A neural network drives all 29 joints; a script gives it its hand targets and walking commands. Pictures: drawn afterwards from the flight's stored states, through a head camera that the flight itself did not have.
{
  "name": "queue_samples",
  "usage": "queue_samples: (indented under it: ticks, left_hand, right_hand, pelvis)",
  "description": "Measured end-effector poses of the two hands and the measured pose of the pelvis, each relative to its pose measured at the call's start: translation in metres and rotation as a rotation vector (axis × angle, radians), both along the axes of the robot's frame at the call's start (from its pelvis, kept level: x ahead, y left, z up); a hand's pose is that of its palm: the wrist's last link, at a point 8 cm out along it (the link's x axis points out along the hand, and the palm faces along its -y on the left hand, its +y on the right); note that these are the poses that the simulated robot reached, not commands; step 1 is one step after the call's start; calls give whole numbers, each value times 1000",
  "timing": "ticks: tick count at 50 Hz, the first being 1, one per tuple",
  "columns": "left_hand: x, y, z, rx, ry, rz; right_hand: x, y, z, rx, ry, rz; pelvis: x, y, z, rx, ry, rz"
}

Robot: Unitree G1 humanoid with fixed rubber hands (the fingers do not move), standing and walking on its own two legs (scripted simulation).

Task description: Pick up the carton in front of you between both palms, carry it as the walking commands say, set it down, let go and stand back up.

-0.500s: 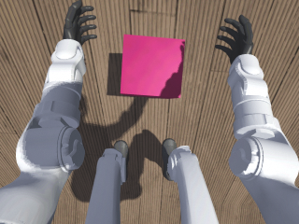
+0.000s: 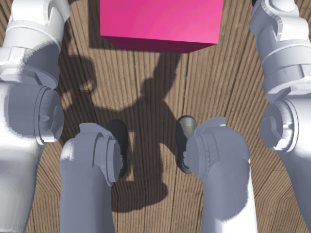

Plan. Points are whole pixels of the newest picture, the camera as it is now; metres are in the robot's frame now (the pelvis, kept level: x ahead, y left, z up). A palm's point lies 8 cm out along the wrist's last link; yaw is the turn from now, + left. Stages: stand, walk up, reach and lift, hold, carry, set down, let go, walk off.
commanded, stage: reach and lift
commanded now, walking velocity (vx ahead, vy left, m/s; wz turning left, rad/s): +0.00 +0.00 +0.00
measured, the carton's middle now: (159, 0) +0.57 -0.02 -0.27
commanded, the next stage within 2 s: none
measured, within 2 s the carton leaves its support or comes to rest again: leaves its support in 0.98 s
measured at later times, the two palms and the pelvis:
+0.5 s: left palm out of the picture +0.58 +0.15 -0.19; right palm out of the picture +0.55 -0.19 -0.20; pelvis +0.01 +0.00 -0.03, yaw +0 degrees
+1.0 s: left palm out of the picture +0.57 +0.13 -0.19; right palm out of the picture +0.56 -0.17 -0.18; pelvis +0.01 +0.00 -0.04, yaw +0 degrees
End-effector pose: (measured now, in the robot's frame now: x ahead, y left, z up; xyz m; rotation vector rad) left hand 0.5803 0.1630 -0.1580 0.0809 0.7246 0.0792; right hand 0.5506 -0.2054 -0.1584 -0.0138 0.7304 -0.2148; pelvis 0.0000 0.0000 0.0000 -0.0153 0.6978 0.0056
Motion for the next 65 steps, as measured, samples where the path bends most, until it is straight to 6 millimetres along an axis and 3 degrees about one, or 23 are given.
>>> queue_samples:
  ticks: [6, 11, 23, 32, 45, 49, 53, 61, 65]
  left_hand:
    - [-1, 0, -40, 0, 17, -3]
    - [0, -1, -55, -7, -2, -7]
    - [0, -8, -38, -13, -11, -30]
    - [-3, -31, -40, -38, -6, -65]
    - [-1, -33, -41, -58, 1, -66]
    - [-5, -34, -38, -51, -3, -53]
    - [-9, -34, -14, -42, -22, -18]
    - [-30, -25, 86, -76, -56, 26]
    - [-45, -26, 121, -76, -30, 23]
  right_hand:
    - [0, 1, -39, -2, 18, 13]
    - [3, 4, -53, -10, 11, 18]
    - [0, 13, -38, 4, -1, 16]
    - [1, 33, -39, 25, -9, 46]
    - [5, 33, -38, 56, -1, 68]
    - [9, 34, -29, 44, 0, 62]
    - [7, 38, -5, 38, -20, 34]
    - [-20, 47, 82, 72, -58, 16]
    - [-36, 46, 119, 63, -33, 16]
  pelvis:
    - [0, -1, -19, 1, -42, -2]
    - [6, -3, -29, 2, -76, -2]
    - [10, 1, -31, -3, -63, -2]
    - [2, 2, -25, -3, -73, -5]
    - [3, 1, -39, -6, -106, 0]
    - [6, 1, -41, -4, -96, -4]
    - [10, 1, -35, -2, -62, -3]
    - [11, 2, 5, 0, 22, 8]
    - [6, 3, 31, -2, 39, 12]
